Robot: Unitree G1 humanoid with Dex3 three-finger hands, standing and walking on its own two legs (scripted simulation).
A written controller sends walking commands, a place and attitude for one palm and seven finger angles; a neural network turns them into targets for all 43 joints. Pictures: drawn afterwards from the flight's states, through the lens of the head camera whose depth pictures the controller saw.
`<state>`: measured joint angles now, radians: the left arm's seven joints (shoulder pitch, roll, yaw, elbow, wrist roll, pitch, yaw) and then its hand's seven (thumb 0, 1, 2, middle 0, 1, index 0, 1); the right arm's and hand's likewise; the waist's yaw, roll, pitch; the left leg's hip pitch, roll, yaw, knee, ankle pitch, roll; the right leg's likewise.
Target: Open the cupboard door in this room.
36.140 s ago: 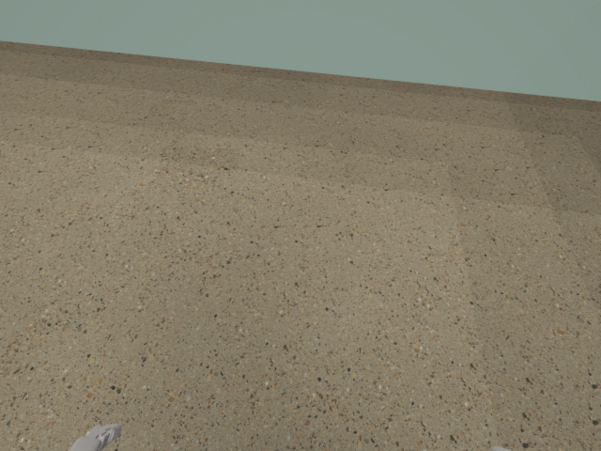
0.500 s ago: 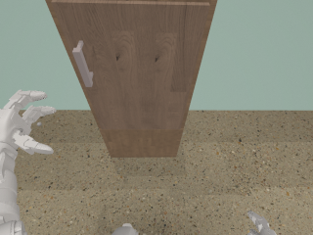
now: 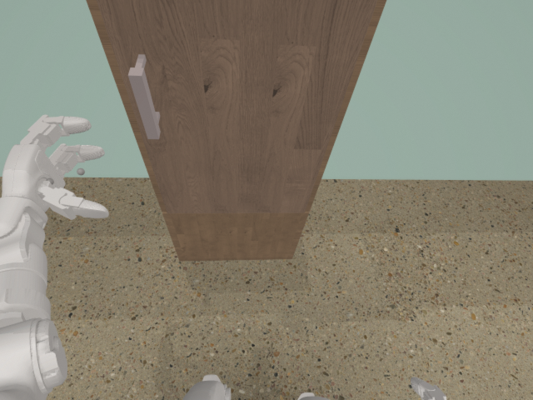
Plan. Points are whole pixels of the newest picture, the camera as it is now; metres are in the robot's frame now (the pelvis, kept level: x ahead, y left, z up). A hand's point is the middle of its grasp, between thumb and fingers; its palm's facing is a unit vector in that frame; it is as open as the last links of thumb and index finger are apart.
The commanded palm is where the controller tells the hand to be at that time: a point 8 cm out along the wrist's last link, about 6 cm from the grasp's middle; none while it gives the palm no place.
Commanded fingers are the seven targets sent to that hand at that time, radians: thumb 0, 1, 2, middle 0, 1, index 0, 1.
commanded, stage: move the hooked fingers beside the handle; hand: left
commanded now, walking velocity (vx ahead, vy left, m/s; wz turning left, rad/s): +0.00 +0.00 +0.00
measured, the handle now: (147, 98) +0.58 +0.22 +0.08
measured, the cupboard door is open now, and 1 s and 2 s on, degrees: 0 0 0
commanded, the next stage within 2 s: slide the fingers in behind the handle in 1.50 s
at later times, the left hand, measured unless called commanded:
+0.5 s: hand (92, 133) +0.48 +0.28 +0.09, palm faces +0.07 -1.00 +0.00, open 14.0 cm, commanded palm +0.47 +0.32 +0.08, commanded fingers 0.00 -0.50 0.30 -0.30 -1.20 -0.30 -1.20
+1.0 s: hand (97, 124) +0.51 +0.28 +0.08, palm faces +0.08 -1.00 +0.00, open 14.0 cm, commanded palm +0.50 +0.32 +0.08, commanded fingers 0.00 -0.50 0.30 -0.30 -1.20 -0.30 -1.20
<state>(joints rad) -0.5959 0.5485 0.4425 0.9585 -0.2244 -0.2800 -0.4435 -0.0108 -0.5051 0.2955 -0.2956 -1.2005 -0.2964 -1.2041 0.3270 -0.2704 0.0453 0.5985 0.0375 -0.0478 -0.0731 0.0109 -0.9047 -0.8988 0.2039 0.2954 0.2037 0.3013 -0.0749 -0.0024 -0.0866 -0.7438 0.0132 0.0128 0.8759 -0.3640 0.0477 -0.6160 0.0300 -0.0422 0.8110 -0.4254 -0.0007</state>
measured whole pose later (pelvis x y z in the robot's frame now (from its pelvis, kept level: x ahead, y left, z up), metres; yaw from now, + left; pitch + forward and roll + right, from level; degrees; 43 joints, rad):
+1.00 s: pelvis +0.01 -0.01 -0.02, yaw -3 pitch +22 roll -5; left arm -0.90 0.81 0.58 1.24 -0.10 -0.30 -0.46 -0.01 -0.50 0.30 -0.30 -1.20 -0.30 -1.20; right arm 0.44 -0.29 0.05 0.59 0.01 0.11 -0.05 0.01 -0.91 -0.90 0.20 0.30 0.20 0.30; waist -0.18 0.01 -0.09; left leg -0.95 0.07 0.01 0.98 -0.41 0.04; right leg -0.82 0.08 -0.04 0.88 -0.44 -0.01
